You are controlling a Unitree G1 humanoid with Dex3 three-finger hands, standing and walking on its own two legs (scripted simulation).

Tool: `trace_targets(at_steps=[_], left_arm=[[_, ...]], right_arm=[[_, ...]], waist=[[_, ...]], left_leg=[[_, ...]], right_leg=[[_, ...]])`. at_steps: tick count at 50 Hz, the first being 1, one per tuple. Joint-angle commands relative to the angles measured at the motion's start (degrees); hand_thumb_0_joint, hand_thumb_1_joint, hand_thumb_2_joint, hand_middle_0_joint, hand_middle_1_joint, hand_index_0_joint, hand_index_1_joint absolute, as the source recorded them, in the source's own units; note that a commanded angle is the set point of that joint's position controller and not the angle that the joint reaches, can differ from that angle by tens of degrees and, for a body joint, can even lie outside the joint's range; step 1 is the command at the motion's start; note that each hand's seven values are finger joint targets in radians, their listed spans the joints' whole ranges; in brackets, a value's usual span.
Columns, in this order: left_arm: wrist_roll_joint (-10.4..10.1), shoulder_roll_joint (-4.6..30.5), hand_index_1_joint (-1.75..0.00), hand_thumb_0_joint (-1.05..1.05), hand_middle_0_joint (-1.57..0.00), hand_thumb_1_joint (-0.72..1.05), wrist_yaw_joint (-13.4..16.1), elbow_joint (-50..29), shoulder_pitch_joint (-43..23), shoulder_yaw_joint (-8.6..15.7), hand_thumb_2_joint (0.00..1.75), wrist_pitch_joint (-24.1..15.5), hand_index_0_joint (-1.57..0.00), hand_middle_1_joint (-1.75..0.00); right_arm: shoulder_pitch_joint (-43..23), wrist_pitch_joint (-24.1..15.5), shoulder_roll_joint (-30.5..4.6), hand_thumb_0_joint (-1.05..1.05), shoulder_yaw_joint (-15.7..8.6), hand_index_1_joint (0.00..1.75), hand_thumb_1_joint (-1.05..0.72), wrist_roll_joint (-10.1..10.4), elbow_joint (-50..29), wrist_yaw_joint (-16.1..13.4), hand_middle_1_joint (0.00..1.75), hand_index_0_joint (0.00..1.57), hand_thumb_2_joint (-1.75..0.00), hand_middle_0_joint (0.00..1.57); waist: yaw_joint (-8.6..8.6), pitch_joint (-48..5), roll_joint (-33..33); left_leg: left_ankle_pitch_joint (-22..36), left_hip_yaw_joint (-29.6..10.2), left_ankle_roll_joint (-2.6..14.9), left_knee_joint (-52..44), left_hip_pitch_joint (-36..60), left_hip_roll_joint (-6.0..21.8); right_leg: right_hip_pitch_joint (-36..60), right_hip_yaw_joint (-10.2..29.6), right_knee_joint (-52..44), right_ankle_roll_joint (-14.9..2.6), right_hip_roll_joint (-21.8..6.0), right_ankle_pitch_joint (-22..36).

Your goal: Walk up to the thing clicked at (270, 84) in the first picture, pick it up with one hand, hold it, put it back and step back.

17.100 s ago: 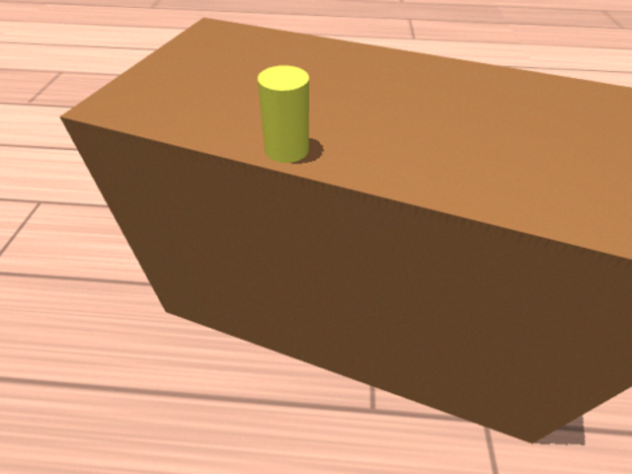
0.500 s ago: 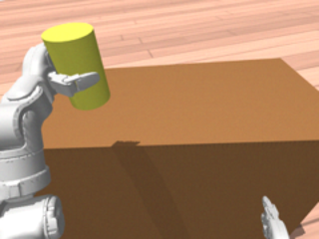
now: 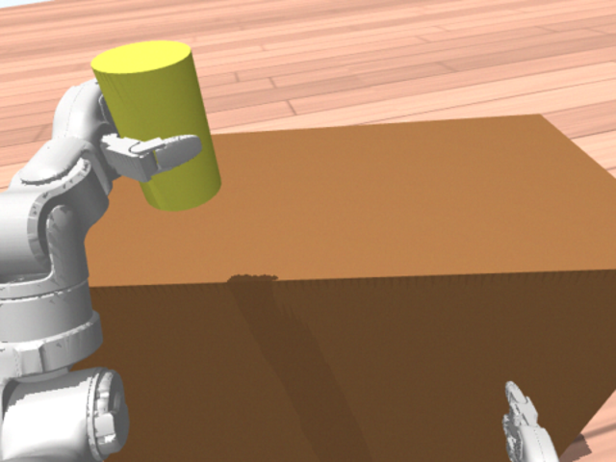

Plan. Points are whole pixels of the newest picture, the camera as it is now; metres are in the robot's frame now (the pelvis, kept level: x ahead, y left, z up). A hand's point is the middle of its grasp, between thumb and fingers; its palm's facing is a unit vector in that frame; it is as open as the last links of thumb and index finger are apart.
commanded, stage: hold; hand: left
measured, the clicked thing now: (165, 130) +0.34 +0.15 +0.33
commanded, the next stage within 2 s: crouch in 1.80 s
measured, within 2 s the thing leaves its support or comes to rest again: neither
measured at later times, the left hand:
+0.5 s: hand (157, 139) +0.32 +0.15 +0.32, palm faces +0.12 -0.99 -0.03, open 11.5 cm
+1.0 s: hand (154, 137) +0.32 +0.16 +0.33, palm faces +0.10 -0.99 -0.04, open 11.5 cm
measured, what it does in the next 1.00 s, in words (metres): stands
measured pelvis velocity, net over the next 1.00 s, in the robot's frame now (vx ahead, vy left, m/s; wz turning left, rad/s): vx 0.00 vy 0.00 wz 0.00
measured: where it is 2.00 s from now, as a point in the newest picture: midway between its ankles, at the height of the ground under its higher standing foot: outside the picture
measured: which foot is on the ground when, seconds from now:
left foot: down 0.00-1.00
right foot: down 0.00-1.00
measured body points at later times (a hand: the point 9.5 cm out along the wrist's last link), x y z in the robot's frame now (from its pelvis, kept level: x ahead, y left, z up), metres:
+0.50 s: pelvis -0.01 +0.00 +0.00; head -0.07 -0.04 +0.44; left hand +0.31 +0.21 +0.33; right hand +0.18 -0.25 -0.06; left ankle +0.03 +0.13 -0.72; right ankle +0.04 -0.15 -0.72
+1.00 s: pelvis +0.00 +0.00 +0.00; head -0.07 -0.04 +0.44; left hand +0.31 +0.21 +0.33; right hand +0.18 -0.25 -0.06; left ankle +0.03 +0.13 -0.72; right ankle +0.04 -0.15 -0.72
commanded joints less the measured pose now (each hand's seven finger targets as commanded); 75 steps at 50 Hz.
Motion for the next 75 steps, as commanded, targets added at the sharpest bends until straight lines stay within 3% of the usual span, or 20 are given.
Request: trace_targets(at_steps=[1,10,12,15,23,27,35,36,37,39,40,43,46,53,56,57,59,60,69,75], left_arm=[[-0.28,13.02,-1.46,0.00,-1.26,0.04,0.69,-13.51,-32.54,4.90,1.30,-6.86,-1.29,-1.46],[-0.42,15.39,-1.48,0.00,-1.28,0.05,0.32,-14.86,-33.53,6.59,1.31,-7.63,-1.32,-1.48],[-0.65,12.25,-1.48,0.00,-1.27,0.03,-0.05,-10.02,-30.68,4.89,1.32,-7.09,-1.31,-1.48],[-0.51,14.28,-1.49,0.00,-1.29,0.04,-0.33,-12.33,-33.01,5.35,1.32,-7.79,-1.32,-1.49],[-0.48,11.35,-1.46,0.00,-1.26,0.05,-0.25,-11.90,-30.16,3.45,1.30,-7.86,-1.29,-1.46],[-0.52,15.81,-1.50,0.00,-1.29,0.04,0.77,-14.75,-34.26,6.95,1.34,-8.47,-1.32,-1.50],[0.23,14.62,-1.54,0.00,-1.32,0.04,1.84,-9.53,-34.04,6.03,1.37,-7.92,-1.36,-1.54],[0.42,11.79,-1.52,0.00,-1.31,0.01,1.40,-7.83,-30.99,3.57,1.35,-7.52,-1.34,-1.53],[0.29,13.93,-1.52,0.00,-1.31,0.02,0.97,-9.47,-32.64,5.27,1.35,-7.86,-1.34,-1.52],[0.61,12.71,-1.49,0.00,-1.29,0.02,0.10,-6.12,-29.64,3.45,1.32,-7.14,-1.33,-1.49],[0.39,14.89,-1.50,0.00,-1.30,0.02,-0.29,-11.76,-33.26,4.47,1.32,-7.62,-1.33,-1.50],[0.12,12.39,-1.48,0.00,-1.29,0.03,-1.46,-9.80,-30.82,2.97,1.31,-7.03,-1.32,-1.48],[-0.57,14.82,-1.48,0.00,-1.28,0.06,-1.67,-15.26,-33.32,5.38,1.33,-7.67,-1.31,-1.48],[-0.99,11.15,-1.49,0.00,-1.27,0.07,0.06,-10.89,-29.40,4.45,1.34,-6.97,-1.30,-1.49],[-0.40,13.32,-1.51,0.00,-1.28,0.04,1.61,-10.98,-32.00,5.59,1.35,-7.39,-1.31,-1.51],[0.00,15.79,-1.50,0.00,-1.28,0.04,2.13,-17.43,-35.42,6.08,1.34,-8.12,-1.31,-1.50],[0.14,12.90,-1.50,0.00,-1.29,0.03,2.55,-13.32,-32.09,5.03,1.34,-7.96,-1.32,-1.51],[-0.02,12.74,-1.51,0.00,-1.29,0.04,2.53,-10.19,-31.77,5.39,1.35,-8.04,-1.32,-1.52],[0.30,11.80,-1.47,0.00,-1.27,-0.02,0.92,-10.81,-32.05,3.50,1.30,-9.05,-1.30,-1.47],[0.14,13.25,-1.48,0.00,-1.28,0.04,0.30,-12.16,-31.60,4.79,1.32,-8.22,-1.31,-1.48]], right_arm=[[-9.38,-3.62,-6.20,0.00,-2.07,0.05,0.54,0.42,-9.77,0.00,0.05,0.05,-0.06,0.05],[-8.84,-3.86,-6.72,0.00,-2.42,0.05,0.54,0.52,-10.51,-0.36,0.05,0.05,-0.06,0.05],[-9.68,-4.13,-6.60,0.00,-2.09,0.05,0.54,0.33,-10.42,-0.60,0.05,0.05,-0.06,0.05],[-9.18,-4.22,-6.66,0.00,-2.01,0.05,0.54,0.31,-9.41,-0.84,0.05,0.05,-0.06,0.05],[-10.00,-4.83,-6.71,0.00,-2.18,0.05,0.54,0.47,-10.79,-0.94,0.05,0.05,-0.06,0.05],[-9.54,-5.00,-6.89,0.00,-2.71,0.05,0.53,0.30,-9.85,-1.23,0.05,0.05,-0.06,0.05],[-9.35,-4.71,-6.93,0.00,-2.61,0.05,0.53,0.16,-9.22,-1.20,0.05,0.05,-0.06,0.05],[-10.31,-4.88,-6.20,0.00,-1.60,0.05,0.53,0.32,-9.40,-0.90,0.05,0.05,-0.06,0.05],[-8.66,-4.80,-6.17,0.00,-1.84,0.05,0.53,0.23,-8.47,-0.91,0.05,0.05,-0.06,0.05],[-10.37,-4.92,-6.75,0.00,-1.86,0.05,0.53,0.53,-10.84,-0.79,0.05,0.05,-0.06,0.05],[-9.53,-4.77,-6.88,0.00,-2.01,0.05,0.53,0.42,-9.98,-0.74,0.05,0.05,-0.06,0.05],[-10.27,-5.09,-6.33,0.00,-1.17,0.05,0.54,0.58,-11.34,-0.54,0.05,0.05,-0.06,0.05],[-9.49,-4.93,-6.54,0.00,-1.86,0.05,0.53,0.56,-10.62,-0.56,0.05,0.05,-0.06,0.05],[-9.02,-5.10,-6.23,0.00,-2.04,0.05,0.54,0.37,-10.01,-0.71,0.05,0.05,-0.06,0.05],[-8.85,-5.12,-6.37,0.00,-2.28,0.05,0.53,0.26,-10.00,-0.77,0.05,0.05,-0.06,0.05],[-9.28,-5.14,-6.08,0.00,-2.08,0.05,0.54,0.44,-9.63,-0.60,0.05,0.05,-0.06,0.05],[-9.51,-5.23,-6.05,0.00,-2.50,0.05,0.53,0.40,-9.89,-0.86,0.05,0.05,-0.06,0.05],[-8.85,-5.27,-6.64,0.00,-3.05,0.05,0.53,0.23,-9.72,-0.96,0.05,0.05,-0.06,0.05],[-9.84,-5.43,-5.54,0.00,-1.15,0.05,0.53,0.30,-10.62,-0.75,0.05,0.05,-0.06,0.05],[-9.61,-5.30,-6.26,0.00,-1.92,0.05,0.53,0.18,-10.59,-0.74,0.05,0.05,-0.06,0.05]], waist=[[0.52,-11.64,-4.01],[0.20,-11.53,-4.25],[-0.12,-10.57,-6.47],[0.10,-11.34,-4.77],[-0.08,-9.72,-4.51],[0.14,-12.33,-4.35],[0.00,-11.66,-4.74],[0.63,-10.04,-4.76],[0.45,-11.02,-5.23],[0.25,-9.88,-5.70],[0.51,-10.63,-4.23],[0.71,-10.67,-3.50],[0.73,-12.18,-3.09],[-0.56,-10.37,-5.19],[-0.44,-11.84,-5.84],[0.63,-12.50,-2.78],[0.32,-12.24,-4.28],[-0.65,-11.89,-6.28],[0.60,-10.35,-4.87],[0.56,-10.54,-4.20]], left_leg=[[5.65,1.84,0.81,-6.09,4.22,-2.03],[4.68,1.86,0.92,-6.11,4.78,-1.97],[4.05,1.93,1.17,-5.93,3.92,-2.11],[3.59,1.86,0.98,-6.17,4.20,-2.12],[1.27,1.54,0.84,-6.93,4.11,-1.70],[4.42,2.00,1.05,-5.69,4.62,-2.06],[4.77,1.43,0.70,-6.22,5.21,-1.62],[4.13,1.50,0.77,-6.37,3.73,-1.74],[4.58,1.64,0.97,-5.99,4.25,-1.89],[4.06,1.96,1.13,-6.20,3.86,-2.06],[3.30,1.84,1.05,-6.44,4.07,-2.02],[4.16,1.70,0.84,-6.64,4.40,-1.78],[4.91,1.12,0.68,-6.48,5.57,-1.43],[4.25,1.21,0.76,-6.41,4.79,-1.30],[5.56,1.85,0.97,-5.68,5.00,-1.85],[5.46,2.17,0.83,-6.02,4.85,-2.12],[5.54,2.38,0.86,-5.77,5.13,-2.17],[5.92,2.27,1.00,-5.51,5.33,-2.01],[4.01,1.87,0.97,-6.44,4.26,-1.76],[3.87,1.75,0.89,-6.58,4.20,-1.74]], right_leg=[[1.02,-4.49,-6.30,-2.18,3.05,4.01],[0.76,-4.51,-6.53,-2.06,2.98,3.09],[0.53,-4.31,-6.70,-1.88,2.95,2.49],[0.03,-4.37,-6.78,-1.92,2.86,2.25],[-0.51,-4.58,-6.89,-2.00,3.07,0.07],[1.07,-4.26,-6.34,-2.02,2.78,3.00],[0.66,-4.69,-6.12,-1.99,3.04,3.72],[0.44,-4.82,-6.10,-2.17,3.00,2.87],[0.71,-4.49,-6.28,-2.06,2.91,3.29],[0.15,-4.50,-6.71,-2.04,2.91,2.45],[0.14,-4.46,-6.83,-2.03,2.87,1.83],[0.03,-4.64,-6.51,-2.23,3.19,2.20],[0.55,-4.62,-6.09,-2.12,3.19,3.29],[0.07,-4.65,-6.20,-1.92,3.23,3.45],[0.93,-4.39,-6.19,-1.92,3.03,4.71],[0.98,-4.58,-5.96,-2.27,3.02,4.03],[0.93,-4.68,-6.14,-2.20,3.08,3.89],[1.13,-4.54,-6.28,-1.87,3.06,4.76],[0.68,-4.78,-6.51,-2.13,3.07,2.34],[0.98,-4.59,-6.70,-2.04,3.12,2.73]])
